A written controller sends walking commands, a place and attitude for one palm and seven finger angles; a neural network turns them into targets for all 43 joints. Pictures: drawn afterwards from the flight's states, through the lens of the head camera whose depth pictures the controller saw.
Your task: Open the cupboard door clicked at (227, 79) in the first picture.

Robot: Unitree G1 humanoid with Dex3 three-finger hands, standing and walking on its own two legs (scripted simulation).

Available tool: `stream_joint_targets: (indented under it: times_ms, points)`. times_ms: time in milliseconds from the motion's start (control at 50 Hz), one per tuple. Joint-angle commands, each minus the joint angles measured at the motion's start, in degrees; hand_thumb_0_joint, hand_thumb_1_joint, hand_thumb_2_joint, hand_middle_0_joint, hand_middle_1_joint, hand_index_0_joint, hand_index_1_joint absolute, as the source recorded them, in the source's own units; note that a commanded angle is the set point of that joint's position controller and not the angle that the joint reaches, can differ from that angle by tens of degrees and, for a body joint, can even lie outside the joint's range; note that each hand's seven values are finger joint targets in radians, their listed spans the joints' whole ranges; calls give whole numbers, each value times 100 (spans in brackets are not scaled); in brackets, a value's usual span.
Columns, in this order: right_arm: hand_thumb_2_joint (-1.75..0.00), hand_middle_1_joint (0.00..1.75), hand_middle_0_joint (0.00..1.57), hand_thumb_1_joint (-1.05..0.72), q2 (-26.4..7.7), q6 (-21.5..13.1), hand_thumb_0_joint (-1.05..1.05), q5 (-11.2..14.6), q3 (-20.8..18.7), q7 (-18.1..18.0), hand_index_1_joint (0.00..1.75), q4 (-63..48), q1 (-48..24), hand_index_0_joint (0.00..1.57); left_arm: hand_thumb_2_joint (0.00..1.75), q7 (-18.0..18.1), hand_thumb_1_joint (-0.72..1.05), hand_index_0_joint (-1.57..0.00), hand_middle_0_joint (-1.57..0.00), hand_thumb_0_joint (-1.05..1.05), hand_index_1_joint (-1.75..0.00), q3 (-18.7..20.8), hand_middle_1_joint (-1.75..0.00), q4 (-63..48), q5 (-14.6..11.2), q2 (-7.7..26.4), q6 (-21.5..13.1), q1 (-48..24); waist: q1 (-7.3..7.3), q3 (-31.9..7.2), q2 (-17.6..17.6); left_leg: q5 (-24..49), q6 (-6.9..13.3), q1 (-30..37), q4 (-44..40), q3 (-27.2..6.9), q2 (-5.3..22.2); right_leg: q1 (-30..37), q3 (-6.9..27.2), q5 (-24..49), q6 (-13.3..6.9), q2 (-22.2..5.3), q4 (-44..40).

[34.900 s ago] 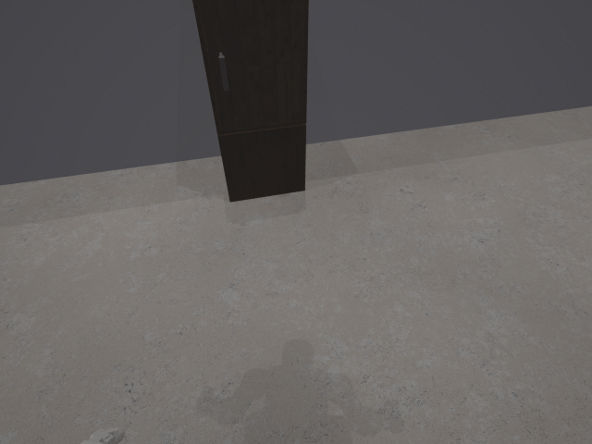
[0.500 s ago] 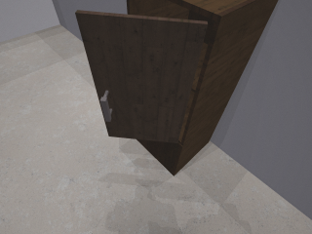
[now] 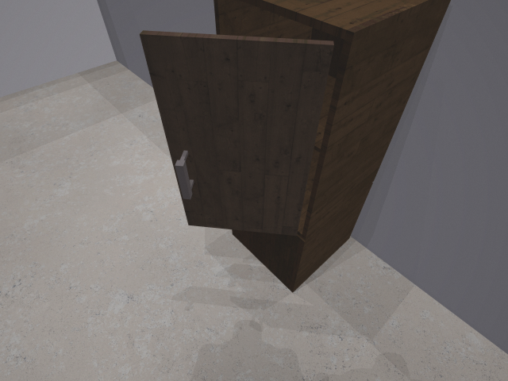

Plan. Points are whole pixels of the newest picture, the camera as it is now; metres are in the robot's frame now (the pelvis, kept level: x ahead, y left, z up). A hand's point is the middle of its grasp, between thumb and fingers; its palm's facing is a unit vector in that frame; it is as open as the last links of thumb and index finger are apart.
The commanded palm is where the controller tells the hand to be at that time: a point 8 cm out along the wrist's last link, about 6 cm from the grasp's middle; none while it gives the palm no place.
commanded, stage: come to a stop and stand still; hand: left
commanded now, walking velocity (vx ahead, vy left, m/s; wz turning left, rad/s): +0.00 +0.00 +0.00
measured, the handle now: (186, 175) +0.59 +0.21 -0.08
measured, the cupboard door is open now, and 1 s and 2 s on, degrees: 41 41 41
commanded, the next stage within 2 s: look again from close up in 0.46 s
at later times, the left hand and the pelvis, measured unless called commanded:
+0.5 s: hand out of the picture +0.01 +0.21 -0.16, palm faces -0.01 -0.97 -0.22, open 7.4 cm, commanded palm none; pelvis -0.01 +0.02 +0.01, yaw -1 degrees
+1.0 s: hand out of the picture +0.04 +0.21 -0.17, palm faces -0.01 -0.98 -0.22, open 7.4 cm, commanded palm none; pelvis +0.02 +0.02 +0.01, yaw -1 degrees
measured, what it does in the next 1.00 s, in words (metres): stands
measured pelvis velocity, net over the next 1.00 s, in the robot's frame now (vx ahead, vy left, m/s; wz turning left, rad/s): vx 0.02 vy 0.02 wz -0.01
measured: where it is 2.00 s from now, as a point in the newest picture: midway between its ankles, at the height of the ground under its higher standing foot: outside the picture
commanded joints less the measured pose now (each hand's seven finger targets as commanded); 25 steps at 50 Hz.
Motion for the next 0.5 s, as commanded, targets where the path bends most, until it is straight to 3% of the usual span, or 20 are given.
stream_joint_targets:
  times_ms: [0,60,220,360,480]
  points:
    - [-90,30,20,-90,-409,-174,0,-53,62,0,30,-333,141,20,90,0,90,-20,-20,0,-30,160,-30,-459,-2,782,-79,-54,-41,375,174,381,241,-182,-971,-719,478,-446,662,299,-120,-494,-831]
    - [-90,30,20,-90,-457,-173,0,-66,81,-7,30,-327,155,20,90,-43,90,-20,-20,0,-30,128,-30,-396,-1,748,-58,59,-10,554,-74,-326,228,-380,-1184,-729,405,-511,748,-303,-117,-473,-1037]
    - [-90,30,20,-90,-551,-241,0,-83,103,-8,30,-102,338,20,90,-79,90,-20,-20,0,-30,131,-30,-343,1,779,-48,27,19,235,-51,-675,260,-399,-1522,-851,479,-247,622,-148,-88,-473,-931]
    - [-90,30,20,-90,-623,-325,0,-49,110,-30,30,115,389,20,90,-95,90,-20,-20,0,-30,128,-30,-154,-11,849,-92,16,41,-71,-102,93,279,-76,-1424,-777,508,-7,606,460,-84,-577,-895]
    - [-90,30,20,-90,-599,-342,0,-22,125,-47,30,327,386,20,90,-83,90,-20,-20,0,-30,116,-30,8,-12,887,-106,-16,31,30,-90,685,271,130,-1313,-676,491,-15,614,772,-66,-622,-961]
